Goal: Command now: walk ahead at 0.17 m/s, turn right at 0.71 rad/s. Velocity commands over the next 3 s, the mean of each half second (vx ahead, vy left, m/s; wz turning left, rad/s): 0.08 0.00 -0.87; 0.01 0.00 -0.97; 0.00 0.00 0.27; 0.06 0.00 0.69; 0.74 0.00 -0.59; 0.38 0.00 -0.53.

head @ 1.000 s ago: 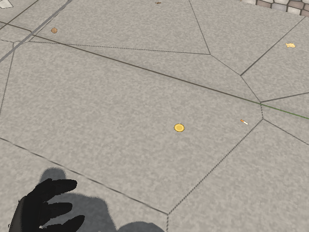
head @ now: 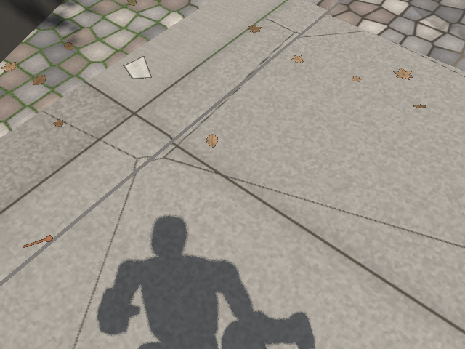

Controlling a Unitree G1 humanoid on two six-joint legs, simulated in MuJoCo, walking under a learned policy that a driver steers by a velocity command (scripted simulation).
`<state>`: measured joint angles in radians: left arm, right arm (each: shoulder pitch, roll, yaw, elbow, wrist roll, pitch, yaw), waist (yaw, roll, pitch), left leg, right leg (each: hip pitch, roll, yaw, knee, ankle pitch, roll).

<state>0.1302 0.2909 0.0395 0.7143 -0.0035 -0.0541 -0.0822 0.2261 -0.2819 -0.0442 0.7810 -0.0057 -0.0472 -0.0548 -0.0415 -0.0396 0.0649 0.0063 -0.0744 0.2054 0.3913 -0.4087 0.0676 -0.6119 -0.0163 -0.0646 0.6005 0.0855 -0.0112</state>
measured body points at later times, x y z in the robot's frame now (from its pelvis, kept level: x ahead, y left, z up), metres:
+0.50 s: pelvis +0.16 +0.07 +0.01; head +0.20 +0.07 +0.46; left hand +0.45 +0.26 -0.07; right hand +0.17 -0.26 -0.08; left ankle +0.27 +0.15 -0.73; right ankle +0.16 -0.06 -0.70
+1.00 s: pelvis +0.15 +0.06 +0.00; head +0.16 +0.01 +0.45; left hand +0.50 +0.07 -0.06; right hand -0.02 -0.23 -0.11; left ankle +0.26 +0.17 -0.69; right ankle +0.07 +0.00 -0.73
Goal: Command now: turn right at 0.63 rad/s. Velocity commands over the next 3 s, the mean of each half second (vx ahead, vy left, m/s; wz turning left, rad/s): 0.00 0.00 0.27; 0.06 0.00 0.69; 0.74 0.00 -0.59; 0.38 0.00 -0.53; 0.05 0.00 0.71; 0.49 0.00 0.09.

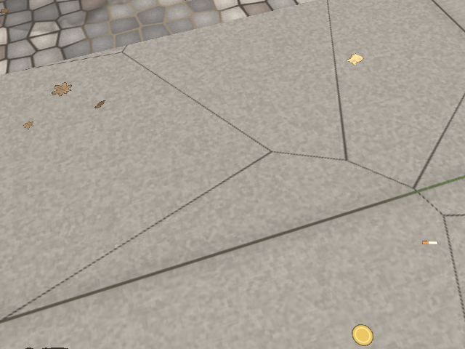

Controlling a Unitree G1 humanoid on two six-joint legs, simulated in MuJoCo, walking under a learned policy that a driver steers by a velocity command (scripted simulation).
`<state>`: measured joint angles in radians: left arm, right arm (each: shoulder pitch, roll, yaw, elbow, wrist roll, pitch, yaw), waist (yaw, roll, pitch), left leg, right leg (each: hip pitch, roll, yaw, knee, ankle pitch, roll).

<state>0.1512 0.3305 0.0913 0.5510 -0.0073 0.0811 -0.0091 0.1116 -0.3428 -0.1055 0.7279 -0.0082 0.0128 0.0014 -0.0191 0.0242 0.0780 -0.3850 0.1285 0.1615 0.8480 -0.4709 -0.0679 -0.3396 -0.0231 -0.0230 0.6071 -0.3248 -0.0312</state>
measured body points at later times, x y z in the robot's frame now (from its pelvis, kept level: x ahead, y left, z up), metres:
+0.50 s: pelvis +0.02 +0.03 -0.01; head +0.07 +0.07 +0.44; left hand +0.14 +0.34 -0.12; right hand +0.21 -0.24 -0.09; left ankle +0.00 +0.11 -0.73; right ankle +0.00 -0.11 -0.69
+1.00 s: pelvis +0.10 +0.04 +0.00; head +0.11 +0.04 +0.45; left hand +0.05 +0.35 -0.09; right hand +0.41 -0.07 -0.07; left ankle +0.00 +0.11 -0.72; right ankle +0.18 -0.05 -0.73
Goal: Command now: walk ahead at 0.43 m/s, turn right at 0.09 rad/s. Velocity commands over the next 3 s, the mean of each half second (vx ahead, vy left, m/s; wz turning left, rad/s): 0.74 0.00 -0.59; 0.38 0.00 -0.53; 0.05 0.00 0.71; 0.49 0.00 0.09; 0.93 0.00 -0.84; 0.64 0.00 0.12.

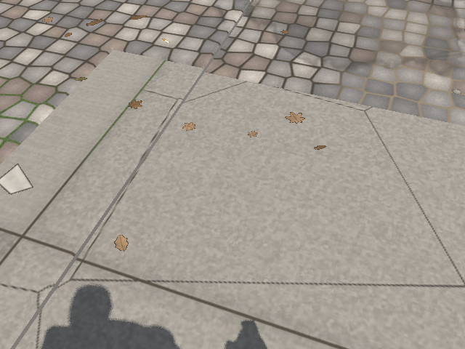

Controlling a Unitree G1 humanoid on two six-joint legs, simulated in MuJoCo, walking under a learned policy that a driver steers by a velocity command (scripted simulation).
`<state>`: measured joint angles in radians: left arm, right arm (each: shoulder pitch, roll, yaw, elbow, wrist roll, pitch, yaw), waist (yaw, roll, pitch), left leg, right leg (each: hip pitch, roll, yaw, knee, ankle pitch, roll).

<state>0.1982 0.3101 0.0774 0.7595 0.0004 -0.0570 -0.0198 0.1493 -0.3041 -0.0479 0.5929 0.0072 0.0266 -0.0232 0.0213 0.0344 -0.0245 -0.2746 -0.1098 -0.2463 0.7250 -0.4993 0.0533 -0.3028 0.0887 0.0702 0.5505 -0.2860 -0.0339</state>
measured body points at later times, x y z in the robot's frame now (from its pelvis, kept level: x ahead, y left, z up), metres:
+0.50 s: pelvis +0.22 +0.00 +0.01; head +0.24 +0.00 +0.46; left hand +0.47 +0.20 -0.08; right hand +0.18 -0.29 -0.10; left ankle +0.16 +0.15 -0.73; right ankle +0.20 -0.13 -0.62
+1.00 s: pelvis +0.46 -0.13 +0.01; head +0.49 -0.16 +0.45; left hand +0.74 -0.03 -0.09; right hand +0.40 -0.43 -0.10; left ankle +0.64 -0.04 -0.66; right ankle +0.47 -0.22 -0.73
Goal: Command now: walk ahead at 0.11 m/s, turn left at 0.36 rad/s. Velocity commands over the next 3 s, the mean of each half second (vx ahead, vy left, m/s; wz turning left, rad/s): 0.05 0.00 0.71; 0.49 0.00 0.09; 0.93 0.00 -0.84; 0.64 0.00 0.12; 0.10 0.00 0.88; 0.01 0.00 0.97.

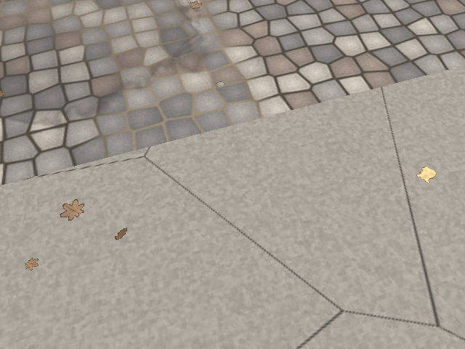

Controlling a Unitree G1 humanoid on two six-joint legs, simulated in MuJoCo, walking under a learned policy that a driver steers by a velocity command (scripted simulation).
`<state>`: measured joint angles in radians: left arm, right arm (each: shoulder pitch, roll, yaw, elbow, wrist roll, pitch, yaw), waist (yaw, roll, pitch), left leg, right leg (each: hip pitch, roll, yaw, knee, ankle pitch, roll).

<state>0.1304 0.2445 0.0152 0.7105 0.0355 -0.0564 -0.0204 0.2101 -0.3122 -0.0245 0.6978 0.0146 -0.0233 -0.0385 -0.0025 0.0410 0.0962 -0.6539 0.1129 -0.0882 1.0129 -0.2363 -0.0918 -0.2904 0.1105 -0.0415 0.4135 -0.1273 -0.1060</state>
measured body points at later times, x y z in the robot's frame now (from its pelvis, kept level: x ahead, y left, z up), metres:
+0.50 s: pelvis +0.08 +0.09 +0.01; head +0.13 +0.14 +0.45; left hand +0.15 +0.42 -0.10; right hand +0.33 -0.14 -0.06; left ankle +0.06 +0.17 -0.74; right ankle +0.16 -0.07 -0.66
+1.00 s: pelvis +0.26 +0.13 +0.01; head +0.29 +0.11 +0.46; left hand +0.07 +0.31 -0.10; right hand +0.57 +0.04 -0.06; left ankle +0.25 +0.32 -0.68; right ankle +0.21 -0.01 -0.74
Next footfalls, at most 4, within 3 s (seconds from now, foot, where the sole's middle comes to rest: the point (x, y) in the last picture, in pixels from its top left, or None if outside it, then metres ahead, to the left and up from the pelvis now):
0.26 left None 0.10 0.18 -0.77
0.76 right None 0.24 0.01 -0.77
1.14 left None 0.42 0.38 -0.77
1.58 right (206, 209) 0.88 0.13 -0.77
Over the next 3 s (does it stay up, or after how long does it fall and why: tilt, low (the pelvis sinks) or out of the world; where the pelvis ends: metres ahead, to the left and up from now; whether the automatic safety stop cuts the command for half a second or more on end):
stays up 1.20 0.13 0.00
